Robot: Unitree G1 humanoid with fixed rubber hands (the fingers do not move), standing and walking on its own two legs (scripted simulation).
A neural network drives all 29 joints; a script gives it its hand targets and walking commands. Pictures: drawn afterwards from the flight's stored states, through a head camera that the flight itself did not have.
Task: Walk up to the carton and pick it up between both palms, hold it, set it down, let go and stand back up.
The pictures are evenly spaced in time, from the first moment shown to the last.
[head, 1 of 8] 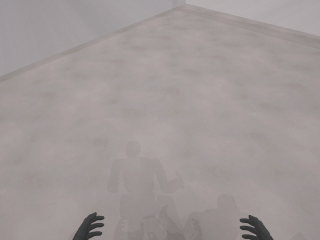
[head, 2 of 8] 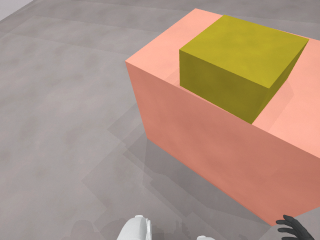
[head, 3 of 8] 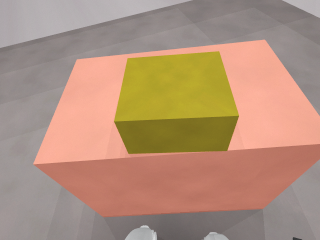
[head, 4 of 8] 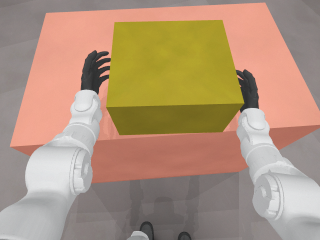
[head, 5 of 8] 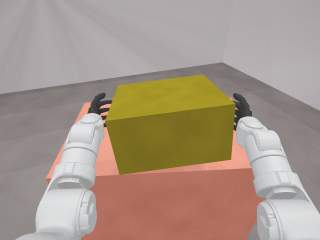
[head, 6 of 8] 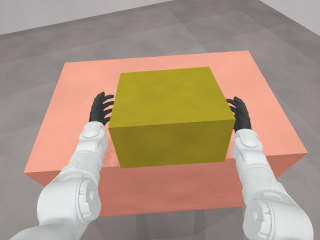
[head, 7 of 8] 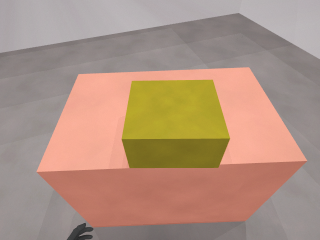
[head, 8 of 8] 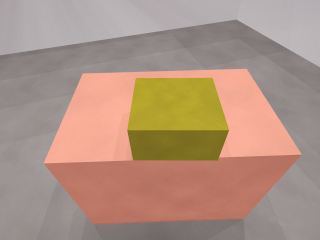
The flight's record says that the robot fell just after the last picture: no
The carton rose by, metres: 0.18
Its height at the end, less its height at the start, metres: +0.00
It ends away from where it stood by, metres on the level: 0.01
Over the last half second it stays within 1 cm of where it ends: yes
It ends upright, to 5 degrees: yes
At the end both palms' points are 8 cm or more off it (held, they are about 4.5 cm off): yes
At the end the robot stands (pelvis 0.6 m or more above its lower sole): yes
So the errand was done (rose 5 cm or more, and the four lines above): yes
